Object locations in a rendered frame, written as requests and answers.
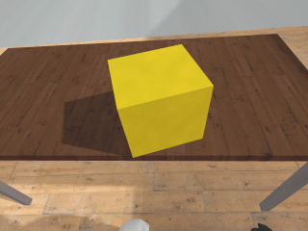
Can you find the carton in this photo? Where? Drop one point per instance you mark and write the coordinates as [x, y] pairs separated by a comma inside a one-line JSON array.
[[162, 98]]

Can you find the robot left thigh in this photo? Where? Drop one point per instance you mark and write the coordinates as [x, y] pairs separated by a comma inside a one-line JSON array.
[[135, 224]]

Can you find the table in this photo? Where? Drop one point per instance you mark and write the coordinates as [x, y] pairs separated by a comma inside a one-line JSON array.
[[57, 103]]

